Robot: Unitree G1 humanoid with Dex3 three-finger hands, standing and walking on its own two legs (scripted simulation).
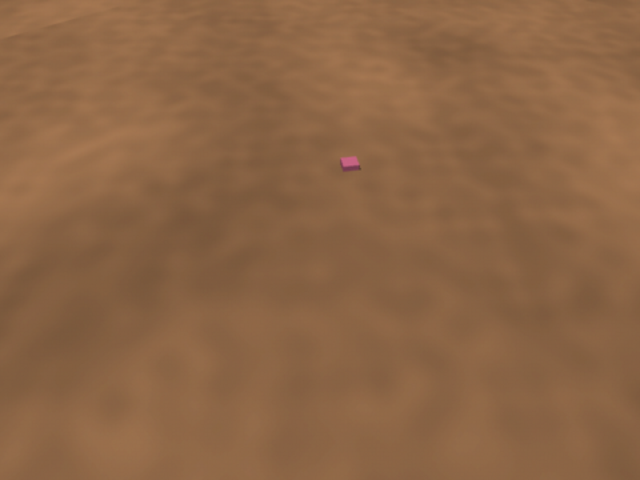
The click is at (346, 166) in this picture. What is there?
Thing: small box
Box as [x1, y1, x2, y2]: [340, 156, 359, 171]
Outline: 355,156 340,158 340,163 343,171 358,169 359,165
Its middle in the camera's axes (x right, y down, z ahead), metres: +0.16 -0.40 +1.98
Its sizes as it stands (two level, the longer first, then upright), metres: 0.081 0.072 0.030
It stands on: the floor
